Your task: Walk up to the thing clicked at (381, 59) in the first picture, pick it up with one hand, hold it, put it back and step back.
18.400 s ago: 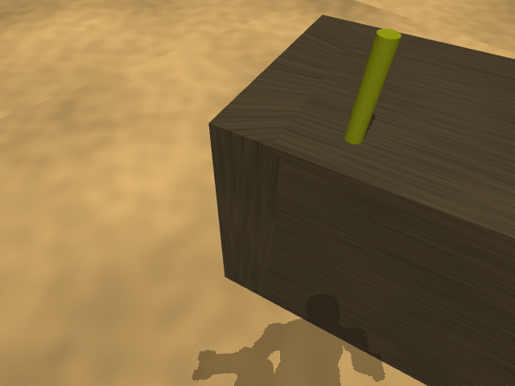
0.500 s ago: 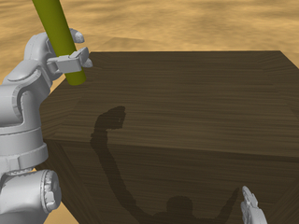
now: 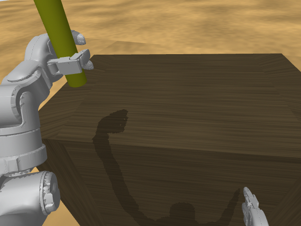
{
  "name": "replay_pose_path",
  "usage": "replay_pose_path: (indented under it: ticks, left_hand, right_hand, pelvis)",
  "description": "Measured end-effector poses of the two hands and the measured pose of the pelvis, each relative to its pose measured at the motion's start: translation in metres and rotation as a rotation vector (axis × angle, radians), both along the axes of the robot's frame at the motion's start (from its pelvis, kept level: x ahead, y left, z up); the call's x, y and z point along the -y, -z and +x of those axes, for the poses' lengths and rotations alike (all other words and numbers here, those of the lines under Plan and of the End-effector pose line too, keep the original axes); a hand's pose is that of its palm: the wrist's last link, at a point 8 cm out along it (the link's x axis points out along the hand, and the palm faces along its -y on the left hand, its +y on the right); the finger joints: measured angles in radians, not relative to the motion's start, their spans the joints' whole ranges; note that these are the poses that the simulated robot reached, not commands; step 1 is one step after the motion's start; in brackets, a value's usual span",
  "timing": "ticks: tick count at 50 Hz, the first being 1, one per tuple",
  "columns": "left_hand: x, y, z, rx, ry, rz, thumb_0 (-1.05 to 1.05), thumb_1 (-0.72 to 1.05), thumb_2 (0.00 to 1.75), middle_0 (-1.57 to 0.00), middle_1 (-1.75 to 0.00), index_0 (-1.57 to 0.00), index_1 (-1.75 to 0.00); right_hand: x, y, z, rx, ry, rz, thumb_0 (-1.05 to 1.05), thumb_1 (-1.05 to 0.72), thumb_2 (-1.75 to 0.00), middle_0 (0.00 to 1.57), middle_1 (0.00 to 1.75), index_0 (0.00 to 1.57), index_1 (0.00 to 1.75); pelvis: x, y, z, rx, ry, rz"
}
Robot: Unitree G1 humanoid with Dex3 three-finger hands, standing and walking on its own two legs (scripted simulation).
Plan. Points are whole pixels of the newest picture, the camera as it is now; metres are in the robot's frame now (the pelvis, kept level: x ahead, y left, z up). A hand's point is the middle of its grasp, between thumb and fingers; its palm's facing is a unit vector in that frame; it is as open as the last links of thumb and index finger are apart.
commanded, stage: hold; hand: left
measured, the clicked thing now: (59, 31) +0.33 +0.17 +0.39
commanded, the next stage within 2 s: crouch in 0.30 s
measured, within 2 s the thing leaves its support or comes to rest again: neither
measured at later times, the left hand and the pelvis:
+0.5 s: hand (75, 56) +0.33 +0.15 +0.34, palm faces +0.07 -1.00 -0.03, open 5.2 cm; pelvis +0.00 +0.00 +0.00, yaw +0 degrees
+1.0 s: hand (91, 81) +0.41 +0.17 +0.24, palm faces +0.16 -0.99 +0.02, open 5.1 cm; pelvis -0.01 +0.00 +0.00, yaw -1 degrees
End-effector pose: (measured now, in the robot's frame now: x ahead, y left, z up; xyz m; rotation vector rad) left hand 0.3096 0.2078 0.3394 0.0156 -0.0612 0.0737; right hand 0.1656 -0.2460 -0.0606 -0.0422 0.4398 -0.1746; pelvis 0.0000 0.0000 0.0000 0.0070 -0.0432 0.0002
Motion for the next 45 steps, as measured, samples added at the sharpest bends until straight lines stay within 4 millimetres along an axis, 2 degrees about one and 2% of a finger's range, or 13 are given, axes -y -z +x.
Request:
replay_pose_path:
  ticks: [8,17,22,28,33,41,45]
  left_hand:
    - [0.0,0.015,0.002,-0.004,-0.015,-0.02,-0.02,0.14,1.2,-1.02,-1.18,-1.02,-1.22]
    - [-0.008,0.0,-0.005,0.065,-0.049,0.001,-0.02,0.14,1.2,-1.02,-1.18,-1.02,-1.22]
    - [-0.003,-0.005,-0.008,0.058,-0.017,0.02,-0.02,0.14,1.2,-1.02,-1.18,-1.02,-1.22]
    - [0.004,-0.001,-0.002,0.004,0.009,-0.005,-0.02,0.14,1.2,-1.02,-1.18,-1.02,-1.22]
    - [0.001,0.018,0.013,-0.058,-0.014,-0.048,-0.02,0.14,1.2,-1.02,-1.18,-1.03,-1.22]
    - [-0.007,0.075,0.041,-0.153,-0.072,-0.072,-0.02,0.14,1.2,-1.02,-1.17,-1.03,-1.21]
    - [-0.012,0.092,0.053,-0.141,-0.094,-0.057,-0.02,0.15,1.2,-1.02,-1.16,-1.03,-1.21]
  right_hand:
    - [0.004,-0.002,-0.006,0.002,0.019,-0.009,-0.01,0.55,-0.05,0.06,0.05,0.06,0.05]
    - [0.006,0.001,-0.008,-0.007,0.028,-0.024,-0.01,0.54,-0.05,0.06,0.05,0.05,0.05]
    - [0.002,0.001,-0.003,0.004,0.012,-0.014,-0.01,0.54,-0.05,0.06,0.05,0.05,0.05]
    - [0.001,0.0,0.002,0.019,0.007,-0.003,-0.01,0.55,-0.05,0.06,0.05,0.05,0.05]
    - [0.002,-0.002,-0.004,0.011,0.001,-0.011,-0.01,0.56,-0.05,0.06,0.05,0.05,0.05]
    - [0.005,-0.003,-0.023,-0.026,0.009,-0.062,-0.01,0.56,-0.05,0.06,0.05,0.06,0.05]
    - [0.01,-0.001,-0.032,-0.047,0.043,-0.091,-0.01,0.56,-0.05,0.06,0.05,0.06,0.05]
  pelvis:
    - [0.001,0.001,-0.002,-0.001,0.002,0.0]
    - [0.001,0.001,-0.002,0.007,0.004,-0.004]
    - [0.001,0.001,-0.001,0.007,0.001,-0.004]
    - [0.003,0.0,-0.002,0.01,-0.001,0.0]
    - [0.005,0.0,-0.004,0.004,-0.002,0.005]
    - [0.007,0.001,-0.01,-0.014,0.0,0.005]
    - [0.006,0.002,-0.012,-0.026,0.005,0.001]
